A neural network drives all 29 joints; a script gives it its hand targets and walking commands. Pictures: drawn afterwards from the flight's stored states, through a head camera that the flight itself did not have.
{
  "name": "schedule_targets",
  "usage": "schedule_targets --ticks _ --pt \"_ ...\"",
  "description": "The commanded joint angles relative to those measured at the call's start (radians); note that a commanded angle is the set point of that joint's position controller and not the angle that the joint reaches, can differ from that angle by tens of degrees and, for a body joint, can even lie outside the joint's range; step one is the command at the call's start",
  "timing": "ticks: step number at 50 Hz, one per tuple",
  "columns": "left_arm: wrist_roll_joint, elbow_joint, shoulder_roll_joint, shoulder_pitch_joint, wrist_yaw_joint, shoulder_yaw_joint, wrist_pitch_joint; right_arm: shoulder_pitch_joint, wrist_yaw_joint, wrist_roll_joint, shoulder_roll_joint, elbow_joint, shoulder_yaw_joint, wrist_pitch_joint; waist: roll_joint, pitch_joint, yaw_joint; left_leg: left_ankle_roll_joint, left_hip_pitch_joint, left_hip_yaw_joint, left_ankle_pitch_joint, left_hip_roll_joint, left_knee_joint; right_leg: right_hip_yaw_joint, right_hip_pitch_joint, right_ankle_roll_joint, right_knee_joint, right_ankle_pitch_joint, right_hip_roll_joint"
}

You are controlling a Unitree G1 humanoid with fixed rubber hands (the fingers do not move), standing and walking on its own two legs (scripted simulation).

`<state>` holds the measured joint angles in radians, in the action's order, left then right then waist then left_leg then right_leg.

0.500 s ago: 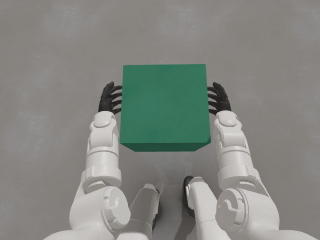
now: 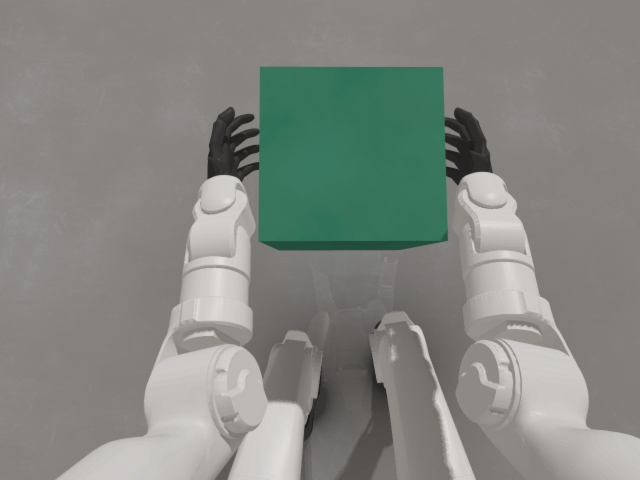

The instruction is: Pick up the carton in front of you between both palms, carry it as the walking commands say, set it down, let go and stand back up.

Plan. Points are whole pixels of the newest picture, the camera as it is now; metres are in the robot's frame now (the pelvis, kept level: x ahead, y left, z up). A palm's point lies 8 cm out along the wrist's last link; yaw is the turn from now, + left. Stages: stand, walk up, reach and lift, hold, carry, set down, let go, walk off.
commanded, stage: set down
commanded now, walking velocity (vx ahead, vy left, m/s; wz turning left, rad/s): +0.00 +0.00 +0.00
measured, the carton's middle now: (344, 177) +0.47 -0.03 -0.18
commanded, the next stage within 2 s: none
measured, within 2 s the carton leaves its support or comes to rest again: rests again in 1.20 s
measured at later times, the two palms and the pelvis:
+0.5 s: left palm (269, 177) +0.50 +0.08 -0.23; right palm (454, 176) +0.48 -0.21 -0.26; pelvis -0.04 -0.02 -0.12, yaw +3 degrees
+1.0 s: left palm (284, 180) +0.53 +0.08 -0.36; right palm (441, 172) +0.52 -0.22 -0.36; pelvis -0.03 +0.00 -0.20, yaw +5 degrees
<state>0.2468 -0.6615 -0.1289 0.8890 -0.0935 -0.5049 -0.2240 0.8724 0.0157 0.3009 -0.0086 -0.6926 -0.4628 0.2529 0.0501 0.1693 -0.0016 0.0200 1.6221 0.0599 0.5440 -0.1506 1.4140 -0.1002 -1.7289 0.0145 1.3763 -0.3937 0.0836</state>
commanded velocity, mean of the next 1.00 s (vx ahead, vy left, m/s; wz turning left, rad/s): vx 0.00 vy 0.00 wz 0.00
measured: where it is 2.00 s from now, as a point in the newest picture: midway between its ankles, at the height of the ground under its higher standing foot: (350, 396)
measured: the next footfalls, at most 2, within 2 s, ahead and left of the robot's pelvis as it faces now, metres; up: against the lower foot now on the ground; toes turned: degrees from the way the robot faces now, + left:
none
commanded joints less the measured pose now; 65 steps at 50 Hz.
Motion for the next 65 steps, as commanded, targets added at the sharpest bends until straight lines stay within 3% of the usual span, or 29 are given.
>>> schedule_targets --ticks 1,5,8,14,17,21,26,29,30,34,37,38,41,46,51,54,59,65 --pt "-0.160 -0.043 -0.854 0.589 0.201 0.565 0.048 0.651 -0.181 -0.162 -0.836 0.025 0.526 -0.071 -0.083 0.952 -0.048 0.048 -0.087 -0.052 -0.373 -0.052 -0.027 0.085 0.722 0.002 0.086 0.498 0.054" --pt "-0.225 0.050 -0.798 0.712 0.170 0.645 0.045 0.745 -0.147 -0.227 -0.801 0.085 0.594 -0.059 -0.088 1.117 -0.062 0.055 -0.046 -0.086 -0.326 -0.064 0.060 0.089 0.789 0.013 0.166 0.514 0.056" --pt "-0.239 0.072 -0.758 0.778 0.151 0.650 0.029 0.793 -0.128 -0.256 -0.784 0.089 0.613 -0.036 -0.080 1.148 -0.047 0.053 -0.026 -0.113 -0.277 -0.071 0.111 0.089 0.794 0.020 0.196 0.454 0.058" --pt "-0.197 -0.066 -0.718 0.858 0.175 0.513 -0.020 0.875 -0.129 -0.231 -0.761 -0.015 0.533 0.015 -0.114 0.950 -0.036 0.033 0.146 -0.137 -0.098 -0.066 0.177 0.084 0.685 0.025 0.221 0.236 0.054" --pt "-0.173 -0.130 -0.700 0.901 0.195 0.442 -0.031 0.930 -0.138 -0.212 -0.739 -0.050 0.488 0.024 -0.131 0.866 -0.029 0.023 0.228 -0.140 -0.061 -0.061 0.217 0.077 0.629 0.025 0.251 0.189 0.046" --pt "-0.185 -0.146 -0.660 0.985 0.208 0.408 -0.024 1.018 -0.140 -0.209 -0.698 -0.047 0.475 0.015 -0.170 0.855 -0.036 0.016 0.309 -0.140 -0.068 -0.057 0.284 0.073 0.640 0.024 0.313 0.225 0.038" --pt "-0.222 -0.169 -0.629 1.056 0.200 0.420 -0.021 1.118 -0.141 -0.244 -0.631 -0.037 0.493 0.000 -0.159 0.876 -0.051 0.015 0.315 -0.143 -0.072 -0.053 0.351 0.084 0.629 0.023 0.395 0.257 0.030" --pt "-0.248 -0.171 -0.613 1.094 0.191 0.443 -0.021 1.158 -0.149 -0.269 -0.593 -0.049 0.506 -0.003 -0.146 0.893 -0.057 0.017 0.302 -0.148 -0.076 -0.050 0.394 0.092 0.606 0.021 0.441 0.269 0.024" --pt "-0.261 -0.172 -0.614 1.115 0.187 0.461 -0.023 1.163 -0.154 -0.277 -0.588 -0.051 0.508 -0.004 -0.135 0.903 -0.076 0.019 0.290 -0.147 -0.090 -0.049 0.408 0.096 0.602 0.019 0.458 0.291 0.023" --pt "-0.328 -0.128 -0.619 1.181 0.173 0.538 -0.017 1.210 -0.175 -0.327 -0.576 -0.039 0.546 -0.007 -0.124 0.961 -0.100 0.024 0.249 -0.148 -0.148 -0.052 0.466 0.107 0.618 0.014 0.531 0.385 0.012" --pt "-0.360 -0.106 -0.637 1.216 0.166 0.587 -0.013 1.244 -0.199 -0.368 -0.575 -0.001 0.547 -0.013 -0.063 0.933 -0.137 0.018 0.174 -0.139 -0.201 -0.050 0.498 0.124 0.505 0.007 0.562 0.409 0.014" --pt "-0.362 -0.101 -0.649 1.220 0.162 0.603 -0.011 1.249 -0.208 -0.383 -0.570 0.002 0.541 -0.019 -0.017 0.904 -0.137 0.020 0.164 -0.143 -0.232 -0.051 0.510 0.123 0.469 0.001 0.577 0.430 0.016" --pt "-0.378 -0.082 -0.664 1.234 0.154 0.638 0.001 1.233 -0.231 -0.399 -0.546 -0.024 0.514 -0.028 0.049 0.853 -0.158 0.028 0.138 -0.133 -0.292 -0.051 0.536 0.125 0.394 -0.014 0.612 0.472 0.014" --pt "-0.408 -0.058 -0.670 1.258 0.133 0.689 0.015 1.207 -0.253 -0.410 -0.528 -0.057 0.498 -0.030 0.080 0.874 -0.208 0.028 0.034 -0.111 -0.371 -0.051 0.571 0.142 0.320 -0.020 0.644 0.486 0.005" --pt "-0.352 -0.147 -0.670 1.175 0.129 0.628 0.002 1.151 -0.289 -0.375 -0.506 -0.119 0.443 -0.019 0.119 0.743 -0.206 0.019 0.004 -0.098 -0.353 -0.052 0.571 0.151 0.145 -0.025 0.642 0.377 0.001" --pt "-0.331 -0.187 -0.653 1.152 0.135 0.582 0.003 1.151 -0.301 -0.350 -0.492 -0.129 0.421 -0.018 0.103 0.665 -0.208 0.011 0.065 -0.093 -0.303 -0.052 0.567 0.151 0.115 -0.027 0.645 0.337 -0.003" --pt "-0.356 -0.195 -0.623 1.195 0.139 0.573 0.017 1.245 -0.290 -0.360 -0.444 -0.071 0.439 -0.039 0.082 0.617 -0.218 0.003 0.154 -0.096 -0.237 -0.052 0.588 0.136 0.159 -0.033 0.655 0.320 -0.013" --pt "-0.386 -0.223 -0.546 1.263 0.148 0.595 0.024 1.255 -0.273 -0.358 -0.379 -0.132 0.421 -0.043 0.105 0.518 -0.244 0.002 0.201 -0.105 -0.133 -0.038 0.603 0.122 0.169 -0.046 0.660 0.251 -0.026"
